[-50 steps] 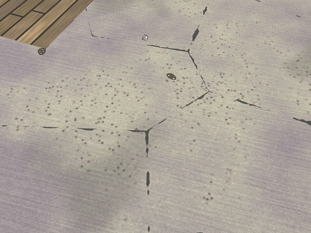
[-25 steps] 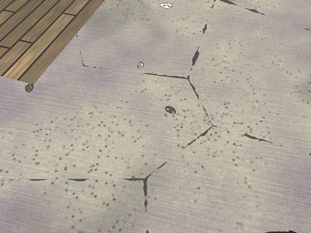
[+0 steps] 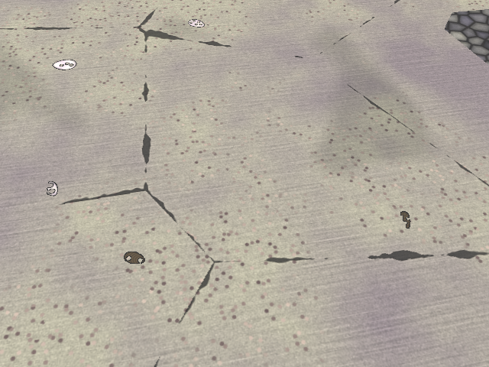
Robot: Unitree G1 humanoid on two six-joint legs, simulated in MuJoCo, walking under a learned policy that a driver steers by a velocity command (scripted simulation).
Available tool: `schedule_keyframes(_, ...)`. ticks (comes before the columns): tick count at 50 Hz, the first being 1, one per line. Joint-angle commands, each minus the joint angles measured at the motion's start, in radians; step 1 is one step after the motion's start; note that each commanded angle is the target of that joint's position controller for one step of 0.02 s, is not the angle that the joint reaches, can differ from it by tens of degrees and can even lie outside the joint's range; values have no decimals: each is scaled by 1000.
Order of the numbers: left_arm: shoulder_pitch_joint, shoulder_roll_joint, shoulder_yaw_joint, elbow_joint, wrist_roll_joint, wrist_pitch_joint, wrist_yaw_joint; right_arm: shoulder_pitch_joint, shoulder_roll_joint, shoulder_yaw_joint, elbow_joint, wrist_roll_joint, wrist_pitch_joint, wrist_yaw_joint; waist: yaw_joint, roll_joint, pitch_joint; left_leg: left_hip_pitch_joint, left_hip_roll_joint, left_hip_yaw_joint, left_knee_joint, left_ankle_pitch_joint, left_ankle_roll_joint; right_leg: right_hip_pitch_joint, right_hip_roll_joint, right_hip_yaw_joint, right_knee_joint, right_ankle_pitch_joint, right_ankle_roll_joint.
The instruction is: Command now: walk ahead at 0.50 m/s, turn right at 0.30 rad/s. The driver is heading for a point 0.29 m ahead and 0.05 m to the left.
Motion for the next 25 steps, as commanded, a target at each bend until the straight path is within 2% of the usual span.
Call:
schedule_keyframes(1,-107,20,-12,-88,2,-18,-3,5,-136,-26,-29,2,-10,-1,14,134,58,-52,257,-95,-85,398,122,72,21,-68,-137,5,-24)
schedule_keyframes(3,-125,31,-13,-96,8,-24,5,42,-150,-27,3,4,4,-3,15,139,59,6,277,-103,-37,517,123,112,36,-90,-195,-67,-53)
schedule_keyframes(4,-103,37,-11,-88,12,-29,12,48,-159,-27,18,6,11,-4,33,144,43,29,277,-106,24,666,122,166,56,-107,-224,-113,-71)
schedule_keyframes(5,-16,42,-7,-57,17,-39,21,42,-168,-27,28,7,17,-6,76,144,2,51,263,-88,144,841,110,263,89,-119,-274,-114,-89)
schedule_keyframes(6,143,53,1,4,29,-55,33,37,-160,-22,34,16,23,-8,144,114,-89,9,220,-46,332,865,81,465,110,-125,-355,-16,-111)
schedule_keyframes(7,295,112,17,45,49,-66,48,33,-124,-8,5,26,18,-10,198,59,-216,-173,182,-37,567,560,51,737,-53,26,-330,104,-146)
schedule_keyframes(8,330,225,42,47,40,-63,63,125,2,23,-36,53,18,2,161,-202,-371,-531,2,-21,953,-279,-3,1045,-412,475,-335,487,-315)
schedule_keyframes(9,354,222,53,55,-23,-55,73,65,-126,-18,-10,33,32,-19,189,-55,-389,-545,-16,-205,1061,-319,3,966,-391,459,-334,788,-331)
schedule_keyframes(10,267,171,35,60,-33,-59,76,8,-102,-16,-27,40,31,-19,143,-52,-266,-569,21,-253,1050,-272,11,865,-342,288,-344,886,-303)
schedule_keyframes(11,198,91,12,61,-32,-63,75,-12,-73,-7,-21,33,30,-20,107,-27,-151,-578,53,-239,967,-230,12,743,-288,208,-391,817,-250)
schedule_keyframes(12,147,43,-3,61,-33,-66,77,-20,-72,-11,-8,18,40,-20,76,-17,-86,-547,73,-231,902,-192,8,651,-240,159,-432,736,-203)
schedule_keyframes(13,116,12,-18,65,-39,-67,79,4,-60,-9,2,0,59,-16,41,-16,-69,-443,80,-217,850,-150,-2,536,-202,114,-481,727,-175)
schedule_keyframes(14,109,10,-23,72,-30,-75,80,43,-35,-6,17,-5,72,-13,22,-55,-72,-378,65,-215,819,-131,-12,487,-207,87,-480,811,-196)
schedule_keyframes(15,112,18,-22,85,-27,-82,80,51,-22,-5,25,-7,79,-10,9,-46,-77,-357,53,-206,788,-112,-20,475,-195,60,-483,847,-201)
schedule_keyframes(17,97,42,-19,103,-25,-89,79,39,-5,-3,35,-6,86,-9,-10,-35,-87,-327,43,-182,676,-58,-30,451,-152,1,-490,791,-180)
schedule_keyframes(19,120,48,-20,130,-25,-85,80,-25,-1,1,31,-5,88,-13,12,-56,-89,-302,38,-164,550,6,-29,447,-132,-21,-481,752,-166)
schedule_keyframes(21,153,49,-21,158,-23,-78,80,-69,-5,4,33,1,95,-21,35,-70,-96,-268,36,-157,486,44,-23,441,-137,-10,-482,654,-164)
schedule_keyframes(23,163,48,-23,178,-21,-68,81,-103,-13,5,37,2,100,-28,46,-64,-76,-235,39,-160,430,46,-13,416,-152,25,-490,487,-163)
schedule_keyframes(25,144,44,-26,189,-24,-55,86,-110,-11,8,49,-3,97,-33,33,-38,-42,-173,39,-158,314,65,3,376,-154,58,-477,275,-149)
